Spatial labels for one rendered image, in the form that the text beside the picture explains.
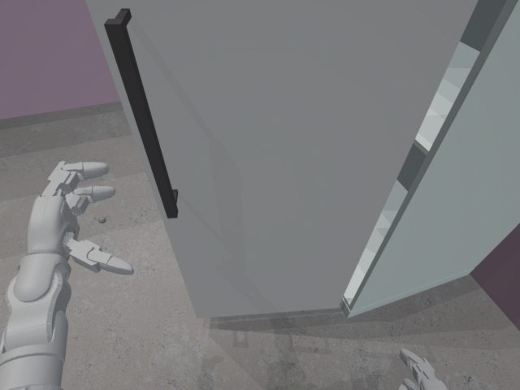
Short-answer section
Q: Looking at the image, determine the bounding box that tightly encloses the robot left forearm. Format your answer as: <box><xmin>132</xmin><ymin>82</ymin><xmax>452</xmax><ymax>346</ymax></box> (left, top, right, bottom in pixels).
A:
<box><xmin>0</xmin><ymin>253</ymin><xmax>72</xmax><ymax>390</ymax></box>

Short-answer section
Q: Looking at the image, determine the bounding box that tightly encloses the handle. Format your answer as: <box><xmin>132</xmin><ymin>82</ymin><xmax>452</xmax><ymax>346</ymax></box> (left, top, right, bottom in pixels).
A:
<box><xmin>104</xmin><ymin>8</ymin><xmax>178</xmax><ymax>219</ymax></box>

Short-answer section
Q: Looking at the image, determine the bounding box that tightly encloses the fridge door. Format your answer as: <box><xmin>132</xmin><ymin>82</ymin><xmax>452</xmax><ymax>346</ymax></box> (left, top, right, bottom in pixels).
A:
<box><xmin>85</xmin><ymin>0</ymin><xmax>478</xmax><ymax>319</ymax></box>

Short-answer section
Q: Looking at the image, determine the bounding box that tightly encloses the robot right hand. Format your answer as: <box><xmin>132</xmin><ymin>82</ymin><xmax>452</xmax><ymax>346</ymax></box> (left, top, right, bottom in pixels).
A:
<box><xmin>398</xmin><ymin>349</ymin><xmax>448</xmax><ymax>390</ymax></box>

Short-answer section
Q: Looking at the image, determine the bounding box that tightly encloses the robot left hand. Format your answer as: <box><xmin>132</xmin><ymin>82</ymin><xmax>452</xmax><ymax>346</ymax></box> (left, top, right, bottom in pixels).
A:
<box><xmin>27</xmin><ymin>161</ymin><xmax>134</xmax><ymax>275</ymax></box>

